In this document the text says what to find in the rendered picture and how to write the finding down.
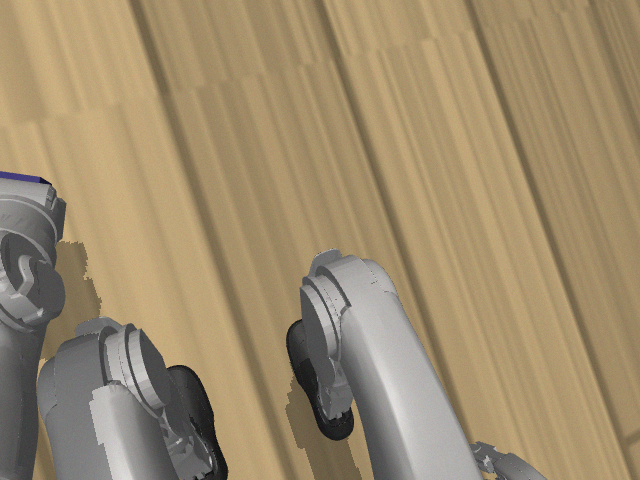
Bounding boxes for small box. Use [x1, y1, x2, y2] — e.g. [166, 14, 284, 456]
[0, 171, 52, 185]

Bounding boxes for left robot foot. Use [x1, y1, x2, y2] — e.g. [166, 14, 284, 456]
[167, 365, 228, 480]

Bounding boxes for right robot hand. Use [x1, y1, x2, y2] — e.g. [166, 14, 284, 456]
[469, 441, 547, 480]

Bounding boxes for right robot foot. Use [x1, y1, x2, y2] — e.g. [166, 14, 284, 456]
[286, 319, 354, 441]

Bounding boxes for left robot arm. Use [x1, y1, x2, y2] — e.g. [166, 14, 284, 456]
[0, 178, 66, 480]

